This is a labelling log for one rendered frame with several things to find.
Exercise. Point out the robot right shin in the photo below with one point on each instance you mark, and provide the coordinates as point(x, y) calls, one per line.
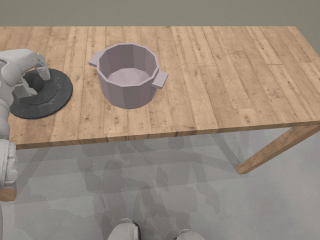
point(184, 231)

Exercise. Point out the robot shin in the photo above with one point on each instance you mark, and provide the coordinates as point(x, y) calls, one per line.
point(184, 231)
point(126, 220)

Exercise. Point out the robot left shin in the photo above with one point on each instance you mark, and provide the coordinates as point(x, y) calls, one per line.
point(126, 220)

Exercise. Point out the table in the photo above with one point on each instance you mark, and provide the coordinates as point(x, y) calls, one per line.
point(221, 79)

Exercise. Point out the robot left upper arm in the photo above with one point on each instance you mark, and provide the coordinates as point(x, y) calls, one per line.
point(8, 170)

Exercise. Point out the robot left forearm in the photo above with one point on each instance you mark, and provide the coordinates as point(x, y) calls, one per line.
point(10, 75)

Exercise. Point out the knob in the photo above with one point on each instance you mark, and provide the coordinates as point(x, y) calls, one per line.
point(34, 81)

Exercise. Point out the lid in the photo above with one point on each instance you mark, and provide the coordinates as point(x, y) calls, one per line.
point(54, 95)

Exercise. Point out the left robot hand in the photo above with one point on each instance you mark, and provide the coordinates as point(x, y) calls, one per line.
point(26, 60)

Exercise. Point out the pot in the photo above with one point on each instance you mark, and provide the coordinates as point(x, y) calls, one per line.
point(129, 74)

